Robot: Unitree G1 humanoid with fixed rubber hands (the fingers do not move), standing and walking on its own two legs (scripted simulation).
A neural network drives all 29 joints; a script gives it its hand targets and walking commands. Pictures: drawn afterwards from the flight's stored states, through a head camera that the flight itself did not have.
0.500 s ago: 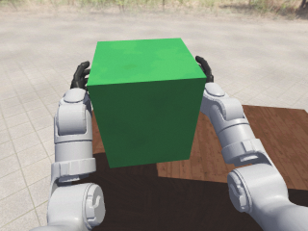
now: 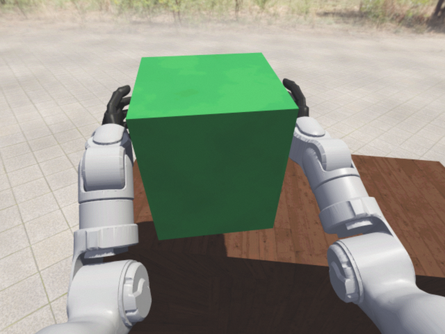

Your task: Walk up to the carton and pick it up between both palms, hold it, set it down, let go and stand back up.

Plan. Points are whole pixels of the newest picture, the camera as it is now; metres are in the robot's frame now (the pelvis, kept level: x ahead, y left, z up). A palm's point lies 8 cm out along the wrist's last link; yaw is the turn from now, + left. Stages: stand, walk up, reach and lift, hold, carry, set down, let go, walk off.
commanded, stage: hold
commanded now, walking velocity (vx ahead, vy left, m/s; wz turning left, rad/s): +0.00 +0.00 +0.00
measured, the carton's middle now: (210, 146) +0.37 +0.01 +0.22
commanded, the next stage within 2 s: set down in 1.72 s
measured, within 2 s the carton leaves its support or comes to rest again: neither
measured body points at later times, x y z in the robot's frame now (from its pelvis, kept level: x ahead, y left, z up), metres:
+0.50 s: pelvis +0.00 +0.00 +0.00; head -0.07 +0.03 +0.44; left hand +0.38 +0.16 +0.25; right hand +0.38 -0.14 +0.26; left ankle +0.05 +0.11 -0.75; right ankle -0.02 -0.10 -0.75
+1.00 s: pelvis +0.00 +0.00 +0.00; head -0.07 +0.03 +0.44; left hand +0.38 +0.16 +0.26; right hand +0.39 -0.14 +0.27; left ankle +0.05 +0.11 -0.75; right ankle -0.02 -0.10 -0.75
